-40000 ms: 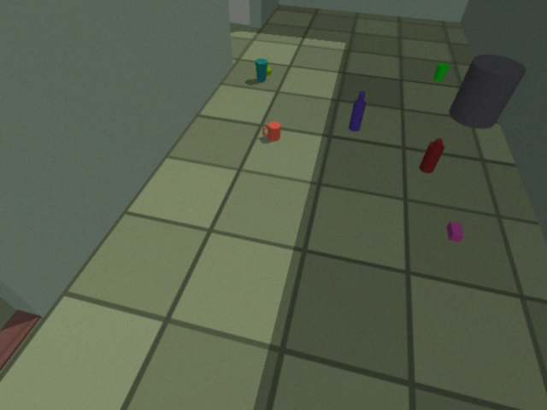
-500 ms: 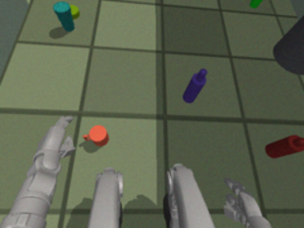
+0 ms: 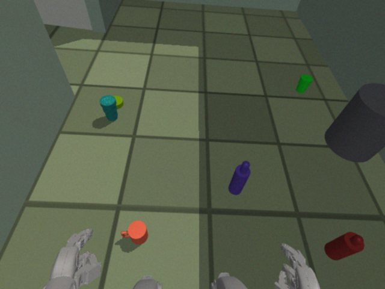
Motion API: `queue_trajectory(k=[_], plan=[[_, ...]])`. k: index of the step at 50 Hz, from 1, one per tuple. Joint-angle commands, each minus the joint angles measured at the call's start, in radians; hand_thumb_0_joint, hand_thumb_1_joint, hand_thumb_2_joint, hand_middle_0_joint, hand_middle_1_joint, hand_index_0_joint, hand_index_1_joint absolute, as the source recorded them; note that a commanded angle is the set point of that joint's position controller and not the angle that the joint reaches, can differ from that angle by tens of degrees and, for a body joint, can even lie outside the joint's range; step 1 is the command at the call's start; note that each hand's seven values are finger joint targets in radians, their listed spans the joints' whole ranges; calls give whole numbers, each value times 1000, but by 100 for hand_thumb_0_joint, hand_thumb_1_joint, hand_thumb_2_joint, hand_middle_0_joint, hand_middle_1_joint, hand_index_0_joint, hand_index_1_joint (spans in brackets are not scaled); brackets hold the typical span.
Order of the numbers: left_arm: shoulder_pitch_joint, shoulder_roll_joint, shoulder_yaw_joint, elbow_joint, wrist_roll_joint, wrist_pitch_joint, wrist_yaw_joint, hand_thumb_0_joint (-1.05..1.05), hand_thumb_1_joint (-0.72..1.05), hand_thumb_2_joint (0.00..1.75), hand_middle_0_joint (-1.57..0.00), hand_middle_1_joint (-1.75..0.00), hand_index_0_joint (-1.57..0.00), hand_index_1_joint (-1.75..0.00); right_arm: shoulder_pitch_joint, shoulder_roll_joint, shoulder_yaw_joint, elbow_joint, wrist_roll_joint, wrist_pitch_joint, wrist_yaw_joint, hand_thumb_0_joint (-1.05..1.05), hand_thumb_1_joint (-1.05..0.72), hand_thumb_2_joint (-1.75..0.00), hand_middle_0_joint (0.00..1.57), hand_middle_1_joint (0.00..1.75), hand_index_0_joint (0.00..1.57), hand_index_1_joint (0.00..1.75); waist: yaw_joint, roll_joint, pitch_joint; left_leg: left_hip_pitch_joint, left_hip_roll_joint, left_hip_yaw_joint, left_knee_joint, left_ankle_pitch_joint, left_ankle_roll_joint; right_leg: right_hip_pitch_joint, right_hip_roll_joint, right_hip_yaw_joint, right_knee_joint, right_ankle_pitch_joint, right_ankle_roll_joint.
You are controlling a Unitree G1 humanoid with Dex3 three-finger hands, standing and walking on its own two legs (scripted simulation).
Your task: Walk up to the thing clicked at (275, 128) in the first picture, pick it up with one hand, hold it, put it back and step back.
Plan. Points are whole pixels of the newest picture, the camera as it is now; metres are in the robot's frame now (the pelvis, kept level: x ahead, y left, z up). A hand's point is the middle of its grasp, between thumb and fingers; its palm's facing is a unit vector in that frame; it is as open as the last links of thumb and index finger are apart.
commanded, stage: home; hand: left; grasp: from above
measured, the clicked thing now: (134, 233) +0.45 +0.20 -0.63
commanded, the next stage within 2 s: none
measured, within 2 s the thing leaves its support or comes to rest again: neither
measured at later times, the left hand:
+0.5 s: hand (85, 285) +0.18 +0.18 -0.01, palm faces +0.07 -0.98 -0.19, open 7.4 cm
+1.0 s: hand (86, 282) +0.18 +0.18 -0.01, palm faces +0.05 -0.98 -0.20, open 7.4 cm
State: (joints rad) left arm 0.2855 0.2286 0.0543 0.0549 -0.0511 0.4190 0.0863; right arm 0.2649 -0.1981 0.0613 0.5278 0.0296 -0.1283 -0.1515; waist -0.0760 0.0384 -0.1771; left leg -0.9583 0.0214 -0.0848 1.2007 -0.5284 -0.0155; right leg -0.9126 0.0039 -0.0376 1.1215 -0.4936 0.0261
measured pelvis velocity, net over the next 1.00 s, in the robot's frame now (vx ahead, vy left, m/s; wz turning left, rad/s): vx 0.02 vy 0.00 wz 0.01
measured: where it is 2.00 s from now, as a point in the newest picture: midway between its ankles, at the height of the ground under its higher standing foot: outside the picture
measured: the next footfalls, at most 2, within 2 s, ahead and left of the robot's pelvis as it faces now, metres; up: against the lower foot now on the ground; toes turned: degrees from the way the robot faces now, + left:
none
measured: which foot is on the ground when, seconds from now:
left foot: down 0.00-1.00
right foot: down 0.00-1.00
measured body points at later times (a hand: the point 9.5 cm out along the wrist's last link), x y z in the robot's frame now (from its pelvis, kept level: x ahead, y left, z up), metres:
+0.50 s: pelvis +0.02 +0.00 +0.04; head +0.03 +0.01 +0.49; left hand +0.17 +0.23 +0.00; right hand +0.20 -0.24 -0.01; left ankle +0.03 +0.12 -0.65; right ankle +0.03 -0.14 -0.65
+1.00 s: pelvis +0.02 +0.00 +0.04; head +0.03 +0.00 +0.49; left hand +0.18 +0.23 +0.01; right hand +0.18 -0.25 -0.03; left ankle +0.03 +0.12 -0.65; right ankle +0.03 -0.14 -0.65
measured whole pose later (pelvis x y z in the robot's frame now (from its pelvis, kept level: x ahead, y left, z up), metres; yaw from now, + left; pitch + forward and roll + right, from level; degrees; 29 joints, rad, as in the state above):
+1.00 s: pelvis +0.02 +0.00 +0.04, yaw +1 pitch +10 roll -3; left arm 0.50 0.22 0.03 -0.13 -0.05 0.45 0.02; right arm 0.31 -0.22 0.03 0.54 0.01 -0.24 -0.19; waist -0.05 0.05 -0.16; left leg -0.69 0.02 -0.07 1.01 -0.49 -0.01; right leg -0.65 0.00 -0.03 0.93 -0.46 0.03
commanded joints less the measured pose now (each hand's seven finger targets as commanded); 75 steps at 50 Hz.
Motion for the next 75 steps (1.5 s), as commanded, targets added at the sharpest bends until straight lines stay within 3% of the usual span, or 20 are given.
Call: queue_trajectory(k=[1, 9, 16, 21, 24, 31, 37, 45, 46, 51, 52, 55, 56, 58, 61, 65, 67, 70, 73, 75], plan=[[71, 95, 46, -285, -10, -24, 0, 0, 90, 90, -20, -30, -20, -30, -21, -127, -62, -158, -5, -75, -29, 0, -90, -90, 20, 30, 20, 30, 21, 59, -182, 301, -8, 10, -292, 255, 13, 232, 23, -26, -232, 218, -36], [200, 85, 36, -374, -10, -1, -31, 0, 90, 90, -20, -30, -20, -30, -24, -126, -69, -177, -12, -120, -48, 0, -90, -90, 20, 30, 20, 30, 18, -8, -76, 334, -24, 35, -343, 246, 32, 298, 25, -30, -332, 213, -27], [186, 91, 35, -359, 0, -5, -59, 0, 90, 90, -20, -30, -20, -30, -34, -141, -78, -164, -21, -154, -48, 0, -90, -90, 20, 30, 20, 30, 21, -11, -25, 348, -24, 35, -366, 233, 30, 294, 24, -38, -342, 191, -24], [178, 100, 41, -372, 7, -9, -62, 0, 90, 90, -20, -30, -20, -30, -48, -141, -78, -166, -22, -165, -45, 0, -90, -90, 20, 30, 20, 30, 34, 21, -31, 361, -27, 40, -375, 209, 28, 300, 20, -33, -344, 172, -24], [185, 100, 38, -382, 8, -13, -61, 0, 90, 90, -20, -30, -20, -30, -45, -141, -78, -160, -23, -169, -42, 0, -90, -90, 20, 30, 20, 30, 34, 29, -65, 374, -26, 31, -372, 260, 24, 322, 22, -33, -331, 218, -27], [192, 98, 36, -376, 9, -16, -57, 0, 90, 90, -20, -30, -20, -30, -48, -142, -78, -155, -24, -169, -41, 0, -90, -90, 20, 30, 20, 30, 35, 15, -56, 373, -23, 33, -373, 240, 25, 314, 25, -34, -333, 200, -26], [212, 93, 34, -358, 6, -13, -55, 0, 90, 90, -20, -30, -20, -30, -42, -143, -81, -154, -25, -169, -46, 0, -90, -90, 20, 30, 20, 30, 32, 1, -81, 376, -25, 41, -349, 295, 27, 331, 22, -26, -327, 255, -24], [185, 95, 33, -375, 3, -15, -59, 0, 90, 90, -20, -30, -20, -30, -47, -144, -80, -154, -23, -171, -44, 0, -90, -90, 20, 30, 20, 30, 37, 8, -38, 353, -19, 25, -383, 195, 25, 304, 25, -34, -338, 158, -26], [177, 114, 51, -404, 2, -17, -55, 0, 90, 90, -20, -30, -20, -30, -43, -144, -81, -149, -22, -172, -44, 0, -90, -90, 20, 30, 20, 30, 45, 12, -43, 354, -20, 30, -379, 198, 27, 310, 24, -33, -339, 162, -25], [189, 109, 39, -391, 7, -14, -56, 0, 90, 90, -20, -30, -20, -30, -38, -143, -82, -151, -22, -169, -45, 0, -90, -90, 20, 30, 20, 30, 40, 8, -52, 356, -21, 36, -370, 219, 26, 308, 25, -31, -332, 179, -26], [203, 87, 23, -352, 6, -11, -59, 0, 90, 90, -20, -30, -20, -30, -39, -144, -82, -150, -24, -171, -44, 0, -90, -90, 20, 30, 20, 30, 27, -7, -29, 348, -21, 36, -371, 193, 28, 295, 25, -29, -339, 158, -23], [173, 127, 56, -425, 4, -15, -55, 0, 90, 90, -20, -30, -20, -30, -40, -144, -84, -152, -21, -171, -45, 0, -90, -90, 20, 30, 20, 30, 42, 18, -73, 359, -24, 41, -364, 202, 28, 311, 21, -25, -339, 166, -25], [205, 96, 29, -363, 5, -9, -59, 0, 90, 90, -20, -30, -20, -30, -38, -144, -82, -150, -21, -172, -45, 0, -90, -90, 20, 30, 20, 30, 33, -4, -49, 348, -24, 39, -362, 204, 29, 307, 21, -26, -338, 168, -23], [215, 82, 24, -358, 3, -8, -60, 0, 90, 90, -20, -30, -20, -30, -41, -141, -80, -153, -21, -174, -45, 0, -90, -90, 20, 30, 20, 30, 33, 10, -44, 349, -22, 36, -365, 207, 26, 302, 22, -29, -332, 172, -25], [175, 117, 43, -403, 6, -14, -57, 0, 90, 90, -20, -30, -20, -30, -34, -147, -85, -149, -22, -171, -47, 0, -90, -90, 20, 30, 20, 30, 31, 19, -61, 358, -22, 38, -360, 227, 27, 305, 22, -26, -329, 190, -25], [220, 80, 24, -357, 4, -8, -57, 0, 90, 90, -20, -30, -20, -30, -40, -142, -81, -150, -22, -173, -47, 0, -90, -90, 20, 30, 20, 30, 34, -7, -46, 356, -22, 41, -355, 237, 28, 309, 22, -26, -329, 199, -24], [151, 139, 61, -456, 4, -21, -53, 0, 90, 90, -20, -30, -20, -30, -33, -149, -87, -146, -24, -171, -47, 0, -90, -90, 20, 30, 20, 30, 40, 31, -89, 373, -22, 38, -355, 258, 24, 321, 22, -25, -321, 215, -27], [222, 76, 14, -353, 5, -7, -59, 0, 90, 90, -20, -30, -20, -30, -38, -137, -79, -152, -22, -169, -44, 0, -90, -90, 20, 30, 20, 30, 33, 3, -42, 353, -20, 32, -358, 252, 24, 307, 23, -30, -321, 210, -27], [170, 134, 53, -434, 8, -17, -54, 0, 90, 90, -20, -30, -20, -30, -40, -148, -87, -153, -23, -164, -44, 0, -90, -90, 20, 30, 20, 30, 43, 36, -54, 356, -18, 32, -368, 235, 22, 307, 24, -30, -318, 189, -30], [203, 102, 31, -391, 8, -11, -56, 0, 90, 90, -20, -30, -20, -30, -40, -148, -88, -154, -24, -166, -43, 0, -90, -90, 20, 30, 20, 30, 38, 13, -50, 360, -17, 33, -362, 246, 23, 307, 25, -32, -317, 198, -29]])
